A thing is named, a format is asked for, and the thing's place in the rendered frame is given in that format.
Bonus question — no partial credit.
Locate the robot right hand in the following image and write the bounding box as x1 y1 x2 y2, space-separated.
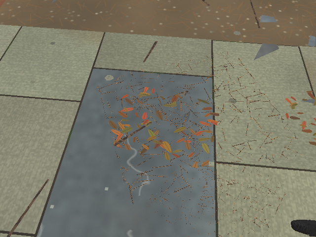
291 220 316 237

